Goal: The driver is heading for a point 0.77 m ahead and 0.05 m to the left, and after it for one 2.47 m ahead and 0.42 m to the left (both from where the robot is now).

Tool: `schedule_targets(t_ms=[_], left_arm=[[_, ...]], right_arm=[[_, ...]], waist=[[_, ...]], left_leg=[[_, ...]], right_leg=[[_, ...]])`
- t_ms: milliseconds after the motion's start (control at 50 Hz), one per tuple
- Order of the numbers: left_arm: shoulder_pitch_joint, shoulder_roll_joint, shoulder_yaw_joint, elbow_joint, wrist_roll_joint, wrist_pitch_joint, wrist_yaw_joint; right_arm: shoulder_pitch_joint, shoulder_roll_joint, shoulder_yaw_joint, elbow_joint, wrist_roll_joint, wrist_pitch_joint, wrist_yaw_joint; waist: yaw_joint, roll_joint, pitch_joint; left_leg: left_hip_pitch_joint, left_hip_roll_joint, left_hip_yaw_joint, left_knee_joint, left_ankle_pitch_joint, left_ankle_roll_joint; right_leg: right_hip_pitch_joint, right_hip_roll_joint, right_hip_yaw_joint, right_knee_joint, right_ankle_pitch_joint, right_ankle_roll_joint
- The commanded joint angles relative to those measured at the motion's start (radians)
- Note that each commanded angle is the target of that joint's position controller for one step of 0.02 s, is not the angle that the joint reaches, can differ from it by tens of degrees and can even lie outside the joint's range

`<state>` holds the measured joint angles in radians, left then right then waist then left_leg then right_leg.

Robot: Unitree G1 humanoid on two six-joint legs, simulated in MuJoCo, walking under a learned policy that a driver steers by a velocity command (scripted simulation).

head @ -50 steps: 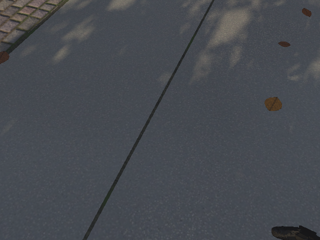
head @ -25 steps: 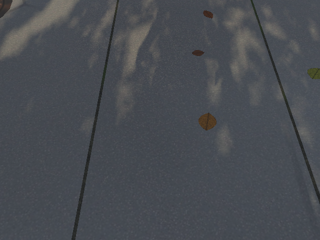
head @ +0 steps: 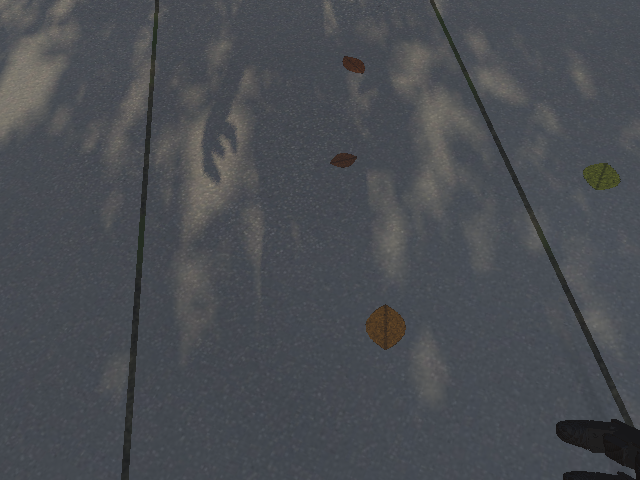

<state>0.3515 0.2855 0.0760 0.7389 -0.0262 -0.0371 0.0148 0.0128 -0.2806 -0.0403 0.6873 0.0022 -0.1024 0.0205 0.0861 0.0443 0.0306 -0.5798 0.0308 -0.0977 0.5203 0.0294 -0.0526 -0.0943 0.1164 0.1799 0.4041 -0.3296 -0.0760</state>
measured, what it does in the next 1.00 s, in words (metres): walks ahead: left foot, then right foot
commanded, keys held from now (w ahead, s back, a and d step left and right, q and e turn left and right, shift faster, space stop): w+e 0.04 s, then w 0.60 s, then w+q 0.36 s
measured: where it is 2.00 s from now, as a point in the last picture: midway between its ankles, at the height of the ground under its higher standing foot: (396, 340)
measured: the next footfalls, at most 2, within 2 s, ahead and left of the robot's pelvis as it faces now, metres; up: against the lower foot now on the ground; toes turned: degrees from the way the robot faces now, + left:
left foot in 0.06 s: +0.22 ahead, +0.14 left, +0.00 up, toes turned -6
right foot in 0.56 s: +0.43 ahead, -0.15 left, +0.00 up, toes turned -8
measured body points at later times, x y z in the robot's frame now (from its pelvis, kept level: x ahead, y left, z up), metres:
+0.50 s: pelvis +0.26 +0.00 +0.00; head +0.29 -0.01 +0.45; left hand +0.53 +0.18 -0.07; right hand +0.21 -0.28 -0.13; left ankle +0.18 +0.14 -0.74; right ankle +0.39 -0.15 -0.72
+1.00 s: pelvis +0.52 -0.06 +0.00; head +0.54 -0.07 +0.45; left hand +0.55 +0.22 -0.13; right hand +0.71 -0.30 -0.10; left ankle +0.71 +0.08 -0.70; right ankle +0.40 -0.15 -0.74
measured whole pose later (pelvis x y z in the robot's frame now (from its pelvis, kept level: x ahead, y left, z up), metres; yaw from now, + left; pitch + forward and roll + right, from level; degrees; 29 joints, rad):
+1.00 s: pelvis +0.52 -0.06 +0.00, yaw +1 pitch +2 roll -2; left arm 0.33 0.27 0.05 0.85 0.00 -0.08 0.00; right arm 0.12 -0.27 -0.04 0.74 0.02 -0.05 0.05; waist 0.07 0.05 0.01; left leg -0.66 0.07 -0.02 0.65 0.06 0.02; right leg 0.08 0.05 -0.17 0.20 -0.31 -0.03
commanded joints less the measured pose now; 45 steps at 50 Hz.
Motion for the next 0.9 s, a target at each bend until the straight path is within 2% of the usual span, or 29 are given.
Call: schedule_targets(t_ms=[20,40,60,80,100,120,140,160,180,200,240,300,360,420,480,500,520,540,560,580,600,620,640,660,680,720,760,820,900], left_arm=[[0.002,0.156,0.043,-0.047,0.001,-0.001,0.010],[-0.015,0.145,0.040,-0.053,0.002,0.002,0.009],[-0.020,0.105,0.025,-0.058,0.009,0.000,0.005],[0.006,0.045,0.002,-0.072,0.029,-0.003,0.003],[0.161,0.005,-0.011,-0.082,-0.009,-0.013,0.002],[0.148,0.106,0.003,-0.046,-0.017,-0.015,0.005],[0.029,0.150,0.014,-0.059,-0.010,-0.013,0.003],[-0.041,0.141,0.013,-0.075,0.002,-0.014,0.005],[-0.088,0.127,0.013,-0.090,0.014,-0.019,0.002],[-0.087,0.109,0.012,-0.094,0.013,-0.022,-0.004],[-0.072,0.072,0.003,-0.089,0.010,-0.020,-0.011],[-0.151,0.038,-0.016,-0.117,0.023,-0.023,-0.015],[-0.237,0.023,-0.028,-0.129,0.019,-0.034,-0.027],[-0.316,0.036,-0.027,-0.146,0.010,-0.039,-0.036],[-0.360,0.057,-0.022,-0.167,0.006,-0.043,-0.047],[-0.348,0.068,-0.017,-0.165,0.006,-0.045,-0.049],[-0.296,0.084,-0.007,-0.151,0.010,-0.046,-0.048],[-0.188,0.118,0.013,-0.115,0.016,-0.044,-0.042],[-0.027,0.172,0.036,-0.078,0.022,-0.042,-0.032],[0.080,0.278,0.057,-0.066,0.039,-0.032,-0.023],[0.109,0.237,0.045,-0.057,0.024,-0.031,-0.028],[0.046,0.180,0.024,-0.059,0.017,-0.035,-0.032],[-0.014,0.146,0.013,-0.066,0.017,-0.036,-0.034],[-0.074,0.117,0.004,-0.069,0.024,-0.038,-0.037],[-0.112,0.092,-0.004,-0.071,0.032,-0.045,-0.040],[-0.135,0.088,-0.001,-0.056,0.036,-0.062,-0.041],[-0.125,0.102,0.006,-0.032,0.042,-0.077,-0.035],[-0.104,0.112,0.009,0.000,0.044,-0.080,-0.023],[-0.073,0.136,0.012,0.032,0.036,-0.075,-0.011]], right_arm=[[-0.033,-0.128,-0.043,-0.077,0.007,-0.029,0.005],[0.036,-0.138,-0.053,-0.059,0.005,-0.034,0.002],[0.145,-0.167,-0.067,-0.037,-0.007,-0.040,-0.003],[0.295,-0.217,-0.077,-0.024,-0.022,-0.040,-0.009],[0.371,-0.278,-0.096,0.028,-0.027,-0.027,0.002],[0.347,-0.176,-0.074,0.012,0.001,-0.024,0.009],[0.304,-0.122,-0.059,0.006,0.005,-0.018,0.005],[0.256,-0.113,-0.052,0.000,-0.006,-0.011,0.004],[0.232,-0.100,-0.046,0.009,-0.011,-0.007,0.003],[0.223,-0.089,-0.040,0.014,-0.019,-0.009,0.000],[0.232,-0.081,-0.037,0.030,-0.008,-0.013,0.000],[0.254,-0.132,-0.050,0.053,0.006,-0.013,-0.004],[0.272,-0.162,-0.055,0.069,0.013,0.000,-0.009],[0.327,-0.177,-0.056,0.098,0.022,0.010,-0.008],[0.355,-0.190,-0.059,0.122,0.030,0.024,-0.010],[0.352,-0.198,-0.061,0.127,0.031,0.030,-0.012],[0.337,-0.204,-0.061,0.128,0.033,0.036,-0.015],[0.339,-0.187,-0.054,0.130,0.032,0.038,-0.017],[0.335,-0.147,-0.036,0.118,0.017,0.037,-0.020],[0.395,-0.053,-0.004,0.079,-0.004,0.021,-0.019],[0.402,-0.079,-0.006,0.083,0.008,0.002,-0.017],[0.341,-0.156,-0.028,0.070,0.032,-0.007,-0.010],[0.283,-0.157,-0.028,0.059,0.034,-0.010,-0.008],[0.262,-0.145,-0.029,0.063,0.023,-0.006,-0.010],[0.269,-0.138,-0.033,0.069,0.016,0.006,-0.010],[0.304,-0.098,-0.028,0.085,0.021,0.033,-0.009],[0.276,-0.086,-0.029,0.076,0.022,0.049,-0.014],[0.212,-0.077,-0.029,0.055,0.018,0.048,-0.012],[0.090,-0.048,-0.016,0.013,0.015,0.041,0.010]], waist=[[-0.046,-0.165,-0.032],[-0.086,-0.173,-0.054],[-0.138,-0.154,-0.132],[-0.184,-0.035,-0.282],[-0.112,0.333,-0.367],[-0.137,0.196,-0.283],[-0.164,0.091,-0.157],[-0.150,0.014,-0.093],[-0.137,0.003,-0.038],[-0.112,0.028,-0.032],[-0.096,0.060,-0.041],[-0.110,0.040,-0.022],[-0.137,0.034,-0.013],[-0.166,0.039,-0.003],[-0.160,0.048,0.014],[-0.143,0.051,0.008],[-0.102,0.048,-0.016],[-0.049,0.028,-0.083],[0.023,-0.013,-0.194],[0.019,-0.241,-0.317],[0.026,-0.309,-0.376],[0.017,-0.226,-0.235],[-0.005,-0.182,-0.149],[-0.033,-0.132,-0.092],[-0.063,-0.141,-0.063],[-0.096,-0.151,-0.053],[-0.098,-0.123,-0.026],[-0.083,-0.098,-0.004],[-0.034,-0.083,0.033]], left_leg=[[0.138,-0.026,0.013,-0.035,-0.077,0.037],[0.230,-0.033,0.032,-0.070,-0.084,0.060],[0.401,0.006,0.019,-0.077,-0.074,0.099],[0.662,0.176,-0.155,-0.057,-0.119,0.162],[0.923,0.362,-0.644,-0.181,-0.371,0.326],[0.882,0.359,-0.702,-0.229,-0.590,0.307],[0.766,0.317,-0.544,-0.238,-0.559,0.270],[0.650,0.277,-0.428,-0.249,-0.439,0.253],[0.562,0.244,-0.349,-0.268,-0.322,0.259],[0.508,0.216,-0.286,-0.287,-0.245,0.253],[0.475,0.190,-0.213,-0.320,-0.157,0.265],[0.457,0.200,-0.142,-0.366,-0.072,0.291],[0.439,0.171,-0.049,-0.379,-0.041,0.267],[0.453,0.175,-0.017,-0.366,-0.032,0.250],[0.517,0.217,-0.029,-0.331,-0.020,0.229],[0.533,0.226,-0.028,-0.305,0.016,0.219],[0.531,0.216,-0.006,-0.243,0.115,0.202],[0.508,0.174,0.037,-0.108,0.244,0.178],[0.390,0.124,0.085,0.119,0.183,0.139],[0.020,-0.018,0.155,0.504,-0.214,0.063],[-0.138,-0.056,0.030,0.679,-0.612,0.061],[-0.226,0.007,0.006,0.745,-0.557,0.072],[-0.220,0.050,0.029,0.717,-0.465,0.081],[-0.186,0.080,0.037,0.665,-0.392,0.077],[-0.131,0.105,0.027,0.621,-0.339,0.071],[-0.059,0.111,0.022,0.600,-0.277,0.056],[-0.087,0.101,-0.004,0.553,-0.205,0.040],[-0.129,0.080,-0.028,0.404,-0.045,0.034],[-0.092,0.062,0.043,0.201,0.100,0.049]], right_leg=[[-0.029,-0.252,0.239,-0.003,0.267,-0.113],[-0.036,-0.234,0.240,0.049,0.304,-0.097],[-0.063,-0.185,0.191,0.186,0.354,-0.066],[-0.185,-0.119,0.103,0.464,0.183,-0.028],[-0.533,0.007,0.004,0.762,-0.256,0.036],[-0.646,-0.066,0.043,0.879,-0.233,0.047],[-0.674,-0.095,0.021,0.902,-0.141,0.051],[-0.648,-0.125,-0.017,0.883,-0.079,0.054],[-0.638,-0.151,-0.023,0.828,-0.035,0.054],[-0.592,-0.178,-0.032,0.785,-0.008,0.050],[-0.555,-0.196,-0.070,0.700,-0.001,0.056],[-0.568,-0.219,-0.108,0.526,0.074,0.075],[-0.506,-0.207,-0.140,0.329,0.234,0.080],[-0.445,-0.180,-0.163,0.215,0.316,0.082],[-0.426,-0.168,-0.163,0.147,0.271,0.051],[-0.391,-0.160,-0.171,0.125,0.249,0.037],[-0.302,-0.141,-0.190,0.087,0.248,0.019],[-0.138,-0.117,-0.210,0.062,0.243,-0.006],[0.104,-0.195,-0.129,0.080,0.244,-0.050],[0.437,-0.447,0.280,0.038,0.146,-0.182],[0.465,-0.513,0.554,-0.089,0.002,-0.252],[0.363,-0.479,0.441,-0.105,-0.047,-0.213],[0.241,-0.431,0.306,-0.120,0.001,-0.183],[0.130,-0.394,0.214,-0.152,0.071,-0.164],[0.047,-0.366,0.147,-0.184,0.151,-0.149],[-0.043,-0.349,0.052,-0.239,0.246,-0.149],[-0.064,-0.347,-0.030,-0.270,0.315,-0.150],[-0.031,-0.337,-0.131,-0.282,0.385,-0.127],[0.001,-0.331,-0.235,-0.302,0.399,-0.094]])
